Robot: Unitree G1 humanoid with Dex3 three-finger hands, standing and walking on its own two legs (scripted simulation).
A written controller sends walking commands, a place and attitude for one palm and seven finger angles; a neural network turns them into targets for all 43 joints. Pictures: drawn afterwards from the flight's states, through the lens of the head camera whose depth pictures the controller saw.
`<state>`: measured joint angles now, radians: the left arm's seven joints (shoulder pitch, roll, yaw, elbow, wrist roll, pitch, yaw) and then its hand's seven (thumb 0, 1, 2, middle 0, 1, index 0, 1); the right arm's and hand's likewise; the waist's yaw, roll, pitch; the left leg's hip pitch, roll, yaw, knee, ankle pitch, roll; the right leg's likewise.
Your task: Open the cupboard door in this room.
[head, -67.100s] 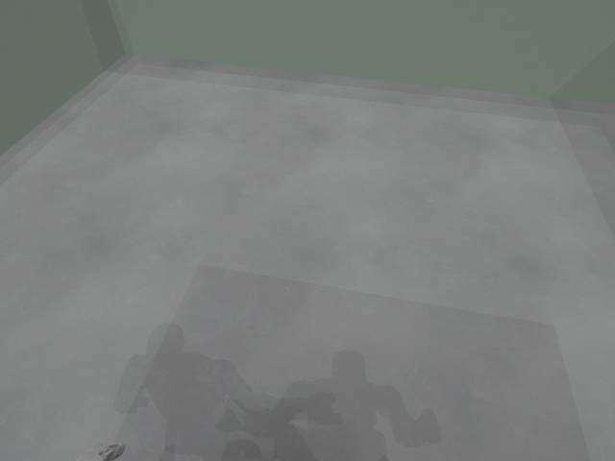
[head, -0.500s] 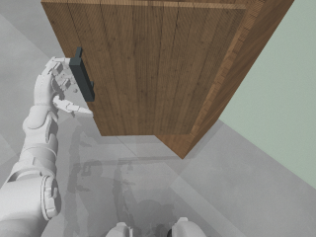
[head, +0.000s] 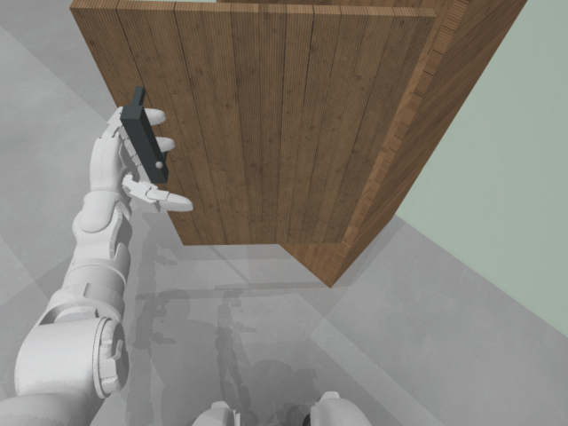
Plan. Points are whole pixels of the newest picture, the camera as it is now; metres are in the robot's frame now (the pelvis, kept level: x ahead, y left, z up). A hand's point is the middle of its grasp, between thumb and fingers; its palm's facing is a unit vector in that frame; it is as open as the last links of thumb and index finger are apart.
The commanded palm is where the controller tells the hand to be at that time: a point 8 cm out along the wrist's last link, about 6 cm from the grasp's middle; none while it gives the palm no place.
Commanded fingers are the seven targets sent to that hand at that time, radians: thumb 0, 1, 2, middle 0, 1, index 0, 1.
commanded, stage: slide the fingers in behind the handle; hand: left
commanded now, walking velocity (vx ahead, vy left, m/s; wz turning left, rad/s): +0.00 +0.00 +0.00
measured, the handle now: (150, 137) +0.51 +0.18 +0.08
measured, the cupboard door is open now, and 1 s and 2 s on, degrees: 45 45 74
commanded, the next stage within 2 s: close the thumb around the handle in 0.34 s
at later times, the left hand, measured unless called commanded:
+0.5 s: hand (162, 165) +0.46 +0.16 +0.07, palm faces +0.01 -1.00 -0.01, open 13.9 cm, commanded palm +0.43 +0.21 +0.08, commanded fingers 0.00 -0.28 0.40 -0.32 -1.22 -0.32 -1.22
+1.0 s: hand (156, 169) +0.45 +0.16 +0.08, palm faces +0.02 -1.00 -0.01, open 6.5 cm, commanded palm +0.42 +0.21 +0.08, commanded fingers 0.00 0.90 0.90 -0.40 -1.35 -0.40 -1.35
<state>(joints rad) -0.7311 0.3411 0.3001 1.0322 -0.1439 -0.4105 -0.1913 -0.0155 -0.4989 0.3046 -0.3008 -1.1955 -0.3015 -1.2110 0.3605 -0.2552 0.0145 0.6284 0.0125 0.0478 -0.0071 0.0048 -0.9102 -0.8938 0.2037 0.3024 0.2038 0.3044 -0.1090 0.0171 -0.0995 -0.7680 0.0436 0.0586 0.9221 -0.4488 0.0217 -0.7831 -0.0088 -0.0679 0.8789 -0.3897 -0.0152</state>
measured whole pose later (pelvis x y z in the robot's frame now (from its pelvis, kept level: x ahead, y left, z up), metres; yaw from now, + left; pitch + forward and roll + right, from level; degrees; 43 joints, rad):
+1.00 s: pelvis +0.00 +0.00 +0.00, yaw +0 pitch +16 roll -1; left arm -0.69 0.33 0.28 1.01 -0.15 -0.42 -0.17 0.00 0.59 0.77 -0.36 -1.30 -0.36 -1.31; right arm 0.35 -0.26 0.01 0.63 0.02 0.04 -0.01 0.00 -0.91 -0.89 0.20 0.30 0.20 0.30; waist -0.10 0.02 -0.10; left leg -0.74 0.04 0.06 0.91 -0.44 0.02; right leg -0.76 -0.01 -0.06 0.87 -0.38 -0.02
